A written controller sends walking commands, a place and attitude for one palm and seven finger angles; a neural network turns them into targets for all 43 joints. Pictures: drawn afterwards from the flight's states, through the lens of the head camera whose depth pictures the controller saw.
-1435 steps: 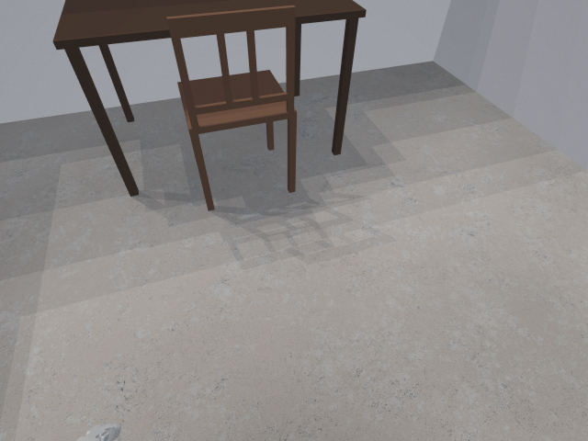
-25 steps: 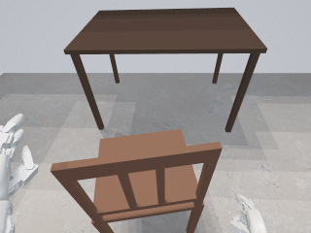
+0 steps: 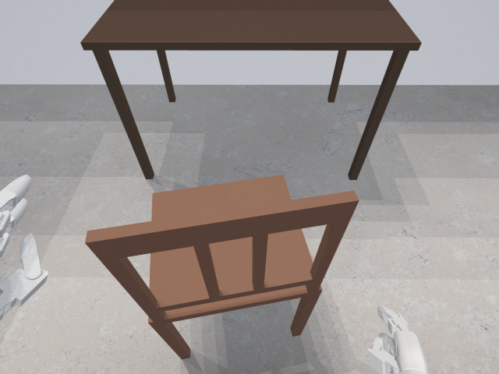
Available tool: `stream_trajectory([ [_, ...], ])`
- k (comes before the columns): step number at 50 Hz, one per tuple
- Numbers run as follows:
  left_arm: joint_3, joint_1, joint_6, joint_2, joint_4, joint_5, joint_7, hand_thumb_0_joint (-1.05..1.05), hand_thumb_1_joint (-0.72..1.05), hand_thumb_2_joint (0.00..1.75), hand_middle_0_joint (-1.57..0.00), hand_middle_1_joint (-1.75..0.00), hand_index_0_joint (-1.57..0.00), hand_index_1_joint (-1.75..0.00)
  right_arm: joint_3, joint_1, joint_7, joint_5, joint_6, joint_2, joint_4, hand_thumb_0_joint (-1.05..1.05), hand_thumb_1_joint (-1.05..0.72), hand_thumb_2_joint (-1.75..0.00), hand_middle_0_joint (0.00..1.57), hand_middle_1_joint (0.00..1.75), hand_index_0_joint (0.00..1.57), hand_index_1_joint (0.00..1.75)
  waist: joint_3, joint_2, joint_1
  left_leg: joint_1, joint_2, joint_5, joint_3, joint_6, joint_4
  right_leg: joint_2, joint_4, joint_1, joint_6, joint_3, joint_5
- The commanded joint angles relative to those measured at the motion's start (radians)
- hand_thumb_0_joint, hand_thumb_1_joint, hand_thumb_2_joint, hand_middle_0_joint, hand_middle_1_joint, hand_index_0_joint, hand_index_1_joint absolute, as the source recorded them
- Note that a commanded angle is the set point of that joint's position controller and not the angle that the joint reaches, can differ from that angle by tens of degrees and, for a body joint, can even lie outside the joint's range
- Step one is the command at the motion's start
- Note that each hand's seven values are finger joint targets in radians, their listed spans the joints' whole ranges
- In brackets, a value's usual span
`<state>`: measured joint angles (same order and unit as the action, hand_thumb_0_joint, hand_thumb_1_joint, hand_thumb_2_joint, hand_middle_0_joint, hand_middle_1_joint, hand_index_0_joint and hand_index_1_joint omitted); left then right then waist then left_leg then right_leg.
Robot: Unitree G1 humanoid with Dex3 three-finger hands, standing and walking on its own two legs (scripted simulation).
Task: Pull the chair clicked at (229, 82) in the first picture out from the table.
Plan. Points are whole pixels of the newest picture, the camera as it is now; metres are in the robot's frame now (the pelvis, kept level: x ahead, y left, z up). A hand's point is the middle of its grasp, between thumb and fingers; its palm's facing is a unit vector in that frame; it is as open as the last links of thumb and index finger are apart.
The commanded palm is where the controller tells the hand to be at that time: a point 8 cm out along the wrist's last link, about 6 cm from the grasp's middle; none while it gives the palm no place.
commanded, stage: step back with the hand held close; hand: left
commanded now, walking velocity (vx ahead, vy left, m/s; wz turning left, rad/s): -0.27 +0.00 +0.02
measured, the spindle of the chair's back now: (208, 270) +0.32 +0.11 -0.10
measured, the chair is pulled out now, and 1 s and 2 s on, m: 0.61 0.61 0.61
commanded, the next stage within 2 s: stop stepping back and stand still in 0.86 s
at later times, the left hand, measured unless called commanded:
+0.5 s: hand out of the picture +0.14 +0.28 +0.17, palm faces +0.44 -0.76 -0.48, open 7.4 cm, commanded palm +0.07 +0.32 +0.18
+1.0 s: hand out of the picture +0.09 +0.25 +0.15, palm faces +0.28 -0.84 -0.47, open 7.4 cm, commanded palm +0.02 +0.30 +0.18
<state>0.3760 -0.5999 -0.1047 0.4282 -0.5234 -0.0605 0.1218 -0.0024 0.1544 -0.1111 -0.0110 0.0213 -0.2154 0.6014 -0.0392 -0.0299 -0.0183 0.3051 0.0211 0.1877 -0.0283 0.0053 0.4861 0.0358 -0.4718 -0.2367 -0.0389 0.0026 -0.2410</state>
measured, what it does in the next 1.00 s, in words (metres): walks backwards: right foot, then left foot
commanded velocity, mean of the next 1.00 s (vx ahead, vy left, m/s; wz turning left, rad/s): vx -0.32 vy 0.00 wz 0.01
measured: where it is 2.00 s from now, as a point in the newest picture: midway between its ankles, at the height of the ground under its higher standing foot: outside the picture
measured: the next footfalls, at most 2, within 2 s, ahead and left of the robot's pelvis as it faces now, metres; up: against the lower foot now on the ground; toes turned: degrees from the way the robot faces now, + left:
right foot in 0.60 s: -0.09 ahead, -0.13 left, +0.00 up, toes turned -1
left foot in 0.82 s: -0.06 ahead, +0.10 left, +0.00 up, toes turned -2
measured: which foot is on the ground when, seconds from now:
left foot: down 0.00-0.66, up 0.68-0.80, down 0.82-1.00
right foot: down 0.00-0.38, up 0.40-0.58, down 0.60-0.84, up 0.86-1.00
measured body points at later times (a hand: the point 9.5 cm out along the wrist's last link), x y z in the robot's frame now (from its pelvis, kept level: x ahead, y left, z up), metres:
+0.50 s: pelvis -0.06 +0.01 -0.01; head -0.04 +0.03 +0.44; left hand +0.11 +0.32 +0.20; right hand +0.11 -0.22 -0.08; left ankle +0.04 +0.11 -0.74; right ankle -0.08 -0.14 -0.72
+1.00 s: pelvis -0.14 +0.00 +0.00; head -0.09 +0.04 +0.45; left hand +0.07 +0.29 +0.18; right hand +0.04 -0.24 -0.06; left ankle -0.10 +0.10 -0.74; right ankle -0.15 -0.13 -0.70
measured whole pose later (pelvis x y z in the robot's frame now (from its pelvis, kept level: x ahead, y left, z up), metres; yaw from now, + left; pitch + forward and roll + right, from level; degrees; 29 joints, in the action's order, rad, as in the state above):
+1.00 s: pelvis -0.14 +0.00 +0.00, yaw -3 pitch +3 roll -2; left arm 0.42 -0.57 -0.16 0.44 -0.60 -0.05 0.14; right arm -0.01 0.12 -0.06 0.01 0.12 -0.17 0.60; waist -0.06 0.04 0.03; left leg 0.34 0.02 0.18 -0.01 0.03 0.47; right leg -0.02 -0.79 -0.42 -0.01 0.00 -0.43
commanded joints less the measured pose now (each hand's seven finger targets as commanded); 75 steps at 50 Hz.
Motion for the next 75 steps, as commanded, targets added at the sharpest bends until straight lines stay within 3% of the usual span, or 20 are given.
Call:
stream_trajectory([
  [1,0.157,0.024,-0.079,0.158,-0.201,-0.006,0.038,0.00,0.90,0.90,-0.20,-0.30,-0.20,-0.30,-0.036,-0.101,-0.010,-0.003,0.078,-0.118,-0.161,0.00,-0.90,-0.90,0.20,0.30,0.20,0.30,0.174,-0.094,0.003,-0.034,0.124,-0.087,0.122,0.043,-0.097,0.023,0.003,0.027,0.029,-0.008,0.080],
  [7,0.141,0.050,-0.089,0.147,-0.170,0.004,0.043,0.00,0.90,0.90,-0.20,-0.30,-0.20,-0.30,-0.038,-0.092,-0.007,-0.005,0.098,-0.117,-0.162,0.00,-0.90,-0.90,0.20,0.30,0.20,0.30,0.085,0.002,0.017,0.051,0.078,0.231,0.116,0.029,-0.058,0.048,0.111,-0.083,0.046,-0.068,-0.098],
  [14,0.142,0.130,-0.090,0.177,-0.191,0.015,0.065,0.00,0.90,0.90,-0.20,-0.30,-0.20,-0.30,-0.030,-0.072,-0.009,0.004,0.110,-0.110,-0.138,0.00,-0.90,-0.90,0.20,0.30,0.20,0.30,0.086,0.115,0.025,-0.077,0.028,0.175,0.091,0.008,0.165,0.142,0.174,-0.306,0.106,-0.106,-0.201],
  [20,0.208,0.115,-0.138,0.210,-0.271,0.045,0.069,0.00,0.90,0.90,-0.20,-0.30,-0.20,-0.30,-0.040,-0.093,-0.017,-0.006,0.151,-0.138,-0.180,0.00,-0.90,-0.90,0.20,0.30,0.20,0.30,0.114,-0.317,0.019,0.408,0.261,0.631,0.396,0.123,-0.366,-0.073,-0.382,0.152,0.012,0.011,-0.160],
  [23,0.203,0.049,-0.156,0.191,-0.288,0.025,0.055,0.00,0.90,0.90,-0.20,-0.30,-0.20,-0.30,-0.045,-0.061,0.003,0.005,0.171,-0.122,-0.152,0.00,-0.90,-0.90,0.20,0.30,0.20,0.30,0.138,-0.184,0.007,0.163,0.213,0.286,0.312,0.113,-0.209,-0.047,-0.261,-0.024,0.028,0.003,-0.181],
  [30,0.200,0.061,-0.186,0.206,-0.220,0.002,0.026,0.00,0.90,0.90,-0.20,-0.30,-0.20,-0.30,-0.045,-0.040,0.019,0.027,0.187,-0.128,-0.066,0.00,-0.90,-0.90,0.20,0.30,0.20,0.30,0.232,-0.135,0.008,-0.119,0.170,-0.129,0.203,0.059,-0.021,-0.005,0.139,-0.047,0.054,-0.018,0.028],
  [34,0.170,0.085,-0.181,0.203,-0.234,-0.019,0.015,0.00,0.90,0.90,-0.20,-0.30,-0.20,-0.30,-0.062,-0.073,0.013,-0.011,0.167,-0.117,-0.104,0.00,-0.90,-0.90,0.20,0.30,0.20,0.30,0.212,0.226,0.026,-0.142,-0.027,0.086,0.041,-0.013,0.389,0.222,0.191,-0.213,0.161,-0.163,0.244],
  [36,0.180,0.066,-0.160,0.193,-0.176,-0.014,0.021,0.00,0.90,0.90,-0.20,-0.30,-0.20,-0.30,-0.053,-0.114,0.012,-0.005,0.142,-0.082,-0.106,0.00,-0.90,-0.90,0.20,0.30,0.20,0.30,0.135,0.226,0.017,0.053,-0.036,0.203,0.075,-0.013,0.480,0.271,0.165,-0.140,0.208,-0.192,0.439],
  [39,0.186,0.096,-0.144,0.181,-0.130,0.007,0.029,0.00,0.90,0.90,-0.20,-0.30,-0.20,-0.30,-0.012,-0.138,-0.006,0.001,0.111,-0.066,-0.114,0.00,-0.90,-0.90,0.20,0.30,0.20,0.30,0.058,0.150,0.038,0.123,-0.001,0.070,0.072,-0.001,0.057,0.160,-0.011,0.021,0.106,-0.061,0.670],
  [40,0.183,0.115,-0.154,0.188,-0.163,0.006,0.031,0.00,0.90,0.90,-0.20,-0.30,-0.20,-0.30,-0.018,-0.148,-0.014,-0.007,0.114,-0.096,-0.120,0.00,-0.90,-0.90,0.20,0.30,0.20,0.30,0.072,0.047,0.041,0.035,0.029,-0.343,0.076,0.021,-0.139,0.084,-0.122,0.024,0.054,-0.012,0.651],
  [41,0.185,0.106,-0.164,0.183,-0.183,0.007,0.031,0.00,0.90,0.90,-0.20,-0.30,-0.20,-0.30,-0.034,-0.111,-0.007,-0.001,0.113,-0.108,-0.113,0.00,-0.90,-0.90,0.20,0.30,0.20,0.30,0.149,-0.068,0.033,-0.146,0.173,-0.782,0.204,0.064,-0.127,0.006,-0.234,-0.071,0.021,0.027,0.312],
  [43,0.182,0.060,-0.170,0.176,-0.199,0.017,0.029,0.00,0.90,0.90,-0.20,-0.30,-0.20,-0.30,-0.060,-0.045,0.029,0.010,0.120,-0.087,-0.105,0.00,-0.90,-0.90,0.20,0.30,0.20,0.30,0.265,-0.143,0.025,-0.357,0.309,-1.054,0.278,0.137,-0.031,-0.042,-0.410,-0.238,0.042,-0.060,-0.272],
  [48,0.155,-0.021,-0.140,0.148,-0.416,0.006,0.035,0.00,0.90,0.90,-0.20,-0.30,-0.20,-0.30,-0.070,-0.038,0.055,0.011,0.152,-0.116,-0.118,0.00,-0.90,-0.90,0.20,0.30,0.20,0.30,0.305,-0.211,0.011,-0.316,0.241,-0.903,0.206,0.119,-0.044,-0.034,-0.318,-0.200,0.030,-0.012,-0.158],
  [53,0.235,-0.114,-0.110,0.211,-0.346,-0.020,0.045,0.00,0.90,0.90,-0.20,-0.30,-0.20,-0.30,-0.047,-0.046,0.034,-0.005,0.148,-0.108,-0.154,0.00,-0.90,-0.90,0.20,0.30,0.20,0.30,0.212,-0.213,0.024,-0.063,0.180,-0.139,0.182,0.083,-0.136,-0.017,-0.051,0.008,0.017,0.045,-0.116],
  [56,0.217,-0.050,-0.109,0.195,-0.213,-0.014,0.050,0.00,0.90,0.90,-0.20,-0.30,-0.20,-0.30,-0.034,-0.023,0.020,-0.010,0.140,-0.106,-0.136,0.00,-0.90,-0.90,0.20,0.30,0.20,0.30,0.133,-0.055,0.038,0.098,0.078,0.297,0.131,0.031,-0.062,0.026,0.167,0.158,0.035,0.032,0.011],
  [59,0.179,0.054,-0.092,0.181,-0.078,-0.011,0.045,0.00,0.90,0.90,-0.20,-0.30,-0.20,-0.30,-0.064,0.013,0.009,-0.021,0.131,-0.122,-0.098,0.00,-0.90,-0.90,0.20,0.30,0.20,0.30,0.082,0.226,0.054,-0.046,-0.037,0.256,0.071,-0.016,0.410,0.257,0.333,-0.256,0.157,-0.227,-0.351],
  [61,0.126,0.084,-0.076,0.140,-0.054,-0.002,0.040,0.00,0.90,0.90,-0.20,-0.30,-0.20,-0.30,-0.059,-0.003,0.012,-0.018,0.116,-0.126,-0.087,0.00,-0.90,-0.90,0.20,0.30,0.20,0.30,0.045,0.280,0.060,-0.001,-0.019,0.196,0.104,0.004,0.557,0.305,0.328,-0.292,0.185,-0.229,-0.312],
  [67,0.084,0.202,-0.116,0.138,-0.103,0.040,0.050,0.00,0.90,0.90,-0.20,-0.30,-0.20,-0.30,-0.026,-0.024,-0.003,0.004,0.142,-0.109,-0.098,0.00,-0.90,-0.90,0.20,0.30,0.20,0.30,-0.011,0.062,0.043,-0.029,-0.017,0.261,0.032,0.053,-0.058,0.162,0.208,-0.131,0.080,-0.074,-0.315],
  [72,0.172,0.112,-0.152,0.215,-0.343,0.048,0.059,0.00,0.90,0.90,-0.20,-0.30,-0.20,-0.30,-0.034,-0.023,0.018,0.006,0.179,-0.106,-0.136,0.00,-0.90,-0.90,0.20,0.30,0.20,0.30,0.107,-0.289,0.022,0.035,0.160,0.127,0.279,0.111,-0.235,0.002,-0.150,0.024,0.024,0.070,-0.096],
  [75,0.172,0.088,-0.152,0.205,-0.306,0.034,0.054,0.00,0.90,0.90,-0.20,-0.30,-0.20,-0.30,-0.037,0.008,0.028,-0.004,0.199,-0.113,-0.114,0.00,-0.90,-0.90,0.20,0.30,0.20,0.30,0.092,-0.167,0.017,0.046,0.132,-0.035,0.207,0.094,-0.143,-0.005,-0.022,0.099,0.028,0.074,-0.016],
])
